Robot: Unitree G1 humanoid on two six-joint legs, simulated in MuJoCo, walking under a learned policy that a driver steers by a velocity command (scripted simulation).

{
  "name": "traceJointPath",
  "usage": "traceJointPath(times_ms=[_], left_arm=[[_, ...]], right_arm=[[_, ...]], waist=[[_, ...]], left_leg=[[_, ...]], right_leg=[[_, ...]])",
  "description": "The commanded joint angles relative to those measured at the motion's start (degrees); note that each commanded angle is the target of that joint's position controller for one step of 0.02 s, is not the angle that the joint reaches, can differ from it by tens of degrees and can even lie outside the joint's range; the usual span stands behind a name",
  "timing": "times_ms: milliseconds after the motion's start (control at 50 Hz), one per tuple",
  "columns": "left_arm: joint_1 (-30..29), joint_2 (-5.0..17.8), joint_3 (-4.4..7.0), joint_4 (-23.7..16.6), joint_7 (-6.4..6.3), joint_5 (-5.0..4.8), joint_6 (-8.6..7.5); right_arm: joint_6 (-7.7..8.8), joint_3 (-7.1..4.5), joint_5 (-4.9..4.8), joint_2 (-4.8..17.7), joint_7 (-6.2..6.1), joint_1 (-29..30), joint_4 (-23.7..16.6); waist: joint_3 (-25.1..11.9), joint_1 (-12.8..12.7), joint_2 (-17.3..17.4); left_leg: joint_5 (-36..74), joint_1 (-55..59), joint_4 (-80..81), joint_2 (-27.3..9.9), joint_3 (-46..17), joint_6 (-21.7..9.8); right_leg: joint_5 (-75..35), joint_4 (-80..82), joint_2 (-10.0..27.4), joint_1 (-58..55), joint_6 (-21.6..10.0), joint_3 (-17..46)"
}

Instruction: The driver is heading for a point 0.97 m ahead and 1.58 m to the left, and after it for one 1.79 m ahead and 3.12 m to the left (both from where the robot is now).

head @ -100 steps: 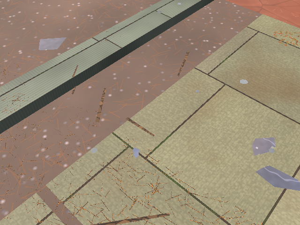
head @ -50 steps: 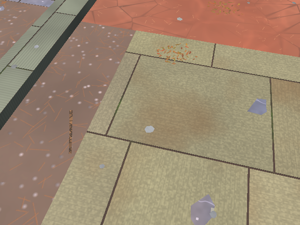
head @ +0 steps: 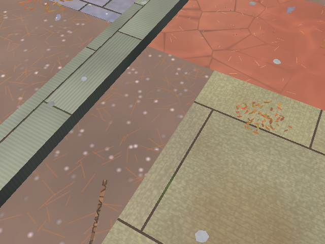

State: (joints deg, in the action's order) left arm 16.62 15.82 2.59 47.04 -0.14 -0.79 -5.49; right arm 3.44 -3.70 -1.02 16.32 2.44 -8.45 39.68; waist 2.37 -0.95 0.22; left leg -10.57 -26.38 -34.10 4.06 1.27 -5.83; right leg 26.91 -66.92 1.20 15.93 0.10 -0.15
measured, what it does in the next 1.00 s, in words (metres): walks ahead, turning left: right foot, then left foot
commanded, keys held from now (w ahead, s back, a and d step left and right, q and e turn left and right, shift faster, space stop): w+q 1.00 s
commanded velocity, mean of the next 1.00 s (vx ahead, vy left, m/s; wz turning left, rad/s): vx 0.50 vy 0.00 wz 0.58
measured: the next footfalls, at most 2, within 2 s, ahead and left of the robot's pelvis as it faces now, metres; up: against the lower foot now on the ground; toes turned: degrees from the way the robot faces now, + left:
right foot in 0.40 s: +0.41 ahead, -0.11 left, +0.00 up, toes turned +18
left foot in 0.92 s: +0.57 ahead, +0.25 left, +0.00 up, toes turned +35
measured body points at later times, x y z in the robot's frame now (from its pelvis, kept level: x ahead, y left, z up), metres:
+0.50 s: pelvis +0.29 -0.03 +0.01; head +0.31 -0.03 +0.46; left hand +0.39 +0.27 -0.07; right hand +0.43 -0.28 -0.11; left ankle +0.13 +0.06 -0.63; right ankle +0.37 -0.12 -0.72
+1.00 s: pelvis +0.50 +0.12 +0.00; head +0.53 +0.15 +0.44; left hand +0.37 +0.37 -0.14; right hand +0.80 +0.02 -0.09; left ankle +0.53 +0.22 -0.72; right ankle +0.44 -0.09 -0.63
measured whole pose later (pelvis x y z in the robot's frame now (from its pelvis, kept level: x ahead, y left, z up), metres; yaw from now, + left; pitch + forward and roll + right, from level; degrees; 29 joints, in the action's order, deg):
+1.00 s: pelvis +0.50 +0.12 +0.00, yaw +36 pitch +1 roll +0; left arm 18.0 16.8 2.9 46.9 0.9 1.6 -2.2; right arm 0.7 -3.1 2.1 16.3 1.9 -7.4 36.0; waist 4.4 -2.5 -0.8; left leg -10.9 -26.7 -36.2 3.9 2.1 -5.6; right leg 26.2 -65.9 4.6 14.3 1.3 -3.6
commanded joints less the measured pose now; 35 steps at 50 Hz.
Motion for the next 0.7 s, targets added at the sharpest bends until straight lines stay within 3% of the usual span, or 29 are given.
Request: traceJointPath(times_ms=[20,40,100,140,200,280,320,360,380,400,420,440,460,480,500,540,580,640,700], left_arm=[[-5.39,7.73,1.57,-7.48,-0.03,0.78,-3.36],[-4.26,7.98,1.96,-7.57,-0.06,1.27,-2.62],[-3.40,5.89,1.73,-8.12,-0.28,1.83,-0.74],[-7.47,4.77,1.28,-9.47,-0.49,2.03,-0.39],[-14.26,3.22,0.57,-10.93,-0.02,1.68,-0.75],[-19.48,4.94,1.02,-12.67,1.02,0.55,-1.57],[-18.98,6.45,1.71,-12.80,1.39,0.42,-2.08],[-13.80,7.67,2.62,-11.62,1.26,0.41,-2.63],[-8.26,9.23,3.46,-10.60,0.89,1.05,-2.91],[0.52,12.49,4.33,-9.97,0.33,1.87,-2.92],[4.97,16.47,5.31,-7.72,0.59,2.32,-2.10],[3.99,11.06,4.32,-8.55,0.81,0.84,-1.81],[1.71,7.43,3.31,-9.15,0.50,0.73,-1.42],[-1.11,6.61,2.78,-9.34,0.45,1.28,-1.00],[-2.81,5.57,2.39,-8.87,0.43,1.46,-0.75],[-3.83,4.75,2.07,-8.10,0.40,1.66,-1.02],[-3.60,5.68,2.45,-6.92,0.53,1.19,-1.46],[-3.01,7.85,3.17,-5.28,0.41,1.29,-1.45],[-2.99,8.87,3.28,-4.17,0.19,1.08,-0.90]], right_arm=[[0.35,-2.23,0.15,7.14,-0.86,-7.25,-2.58],[0.29,-1.77,0.77,6.06,-1.05,-5.42,-3.62],[0.58,-2.13,0.51,7.23,-1.67,-5.15,-3.76],[0.53,-2.55,0.28,8.66,-2.40,-6.58,-3.18],[-0.07,-2.66,-0.29,8.93,-3.08,-9.12,-2.19],[-0.73,-2.70,-0.70,9.03,-3.36,-12.56,-0.85],[-1.04,-2.72,-0.64,8.81,-3.58,-12.60,-0.76],[-1.36,-2.68,-0.44,8.29,-3.61,-10.88,-1.31],[-1.25,-2.00,-0.17,6.40,-3.45,-10.23,-1.96],[-0.99,-0.74,0.79,3.12,-3.24,-10.28,-3.25],[-0.43,0.27,-0.91,0.21,-3.19,-19.09,-4.67],[-0.39,-0.69,-1.53,6.36,-3.38,-18.81,-2.97],[-0.77,-1.61,-1.05,9.51,-3.33,-12.15,-3.55],[-1.07,-1.71,-0.34,9.01,-3.38,-8.87,-4.26],[-1.09,-1.87,0.18,8.25,-3.16,-6.89,-5.06],[-1.63,-1.74,-0.62,5.88,-2.50,-7.74,-5.28],[-2.22,-1.36,-0.60,4.03,-2.32,-6.96,-5.86],[-2.37,-1.01,-0.22,3.33,-2.14,-3.94,-6.92],[-1.85,-0.66,-0.36,2.83,-1.22,0.02,-7.46]], waist=[[-7.77,3.22,-0.57],[-6.77,1.18,0.39],[-5.07,-0.53,1.65],[-3.58,0.49,2.14],[-3.21,3.31,3.87],[-3.03,5.22,5.12],[-3.13,4.34,6.04],[-4.28,1.14,7.53],[-8.24,-1.70,6.67],[-16.20,-5.17,0.40],[-22.21,-1.22,-19.38],[-18.58,-2.56,-14.03],[-11.20,-4.32,-8.00],[-7.06,-3.37,-4.17],[-3.94,-2.34,-3.95],[-2.41,-0.41,-6.61],[-1.65,-0.04,-6.29],[-1.33,-0.34,-4.61],[-0.75,-1.64,-4.15]], left_leg=[[10.21,27.27,17.04,-16.31,-26.31,-11.86],[13.79,22.08,18.58,-14.81,-23.88,-11.65],[19.50,14.38,20.92,-12.89,-19.60,-12.09],[19.87,11.71,21.29,-11.09,-16.89,-10.89],[14.39,10.45,19.73,-8.12,-14.87,-7.71],[7.90,14.57,16.41,-10.04,-20.39,-6.39],[6.72,18.10,13.24,-11.48,-24.25,-5.60],[9.22,18.65,8.76,-10.81,-25.85,-4.12],[11.55,16.56,1.95,-8.05,-23.89,-2.36],[3.09,9.13,-13.93,-4.30,-18.77,-0.13],[-23.55,-11.68,-31.85,2.94,-11.71,3.53],[-22.20,-18.92,-39.72,-2.15,-12.79,4.39],[-16.46,-20.36,-41.48,-4.11,-11.69,4.83],[-12.28,-18.40,-40.38,-5.98,-9.91,5.17],[-9.70,-17.22,-37.86,-7.40,-9.69,5.34],[-7.44,-13.25,-34.87,-9.33,-8.37,5.25],[-6.11,-13.78,-32.29,-9.97,-7.30,5.73],[-0.49,-16.30,-25.87,-10.69,-7.13,6.59],[8.14,-14.75,-16.38,-10.39,-5.15,6.25]], right_leg=[[-6.62,-2.71,4.16,26.49,-0.67,5.07],[-8.05,-0.68,5.13,22.59,-0.17,5.37],[-10.89,6.18,4.92,19.81,2.37,3.72],[-17.35,13.79,3.90,19.98,3.67,2.86],[-28.86,27.69,1.08,16.06,3.76,2.54],[-30.69,36.32,-1.20,13.21,2.94,3.96],[-26.70,38.81,-1.47,11.79,1.64,5.02],[-23.85,41.62,-1.73,4.82,-0.53,4.02],[-24.15,42.34,0.43,-4.92,-2.60,4.90],[-21.81,41.30,10.36,-19.94,-6.32,14.22],[-11.10,45.79,22.92,-37.07,-16.23,40.97],[1.61,48.49,23.64,-34.88,-15.66,45.70],[0.69,49.29,20.76,-27.94,-12.79,35.83],[-6.62,50.22,18.10,-20.76,-11.12,28.15],[-12.55,51.54,15.84,-15.57,-10.62,22.99],[-17.89,54.51,13.08,-10.16,-9.77,15.31],[-22.15,56.50,13.15,-8.85,-10.80,10.86],[-28.52,57.64,14.04,-10.63,-11.55,5.80],[-31.31,57.71,12.70,-12.10,-10.10,-0.47]])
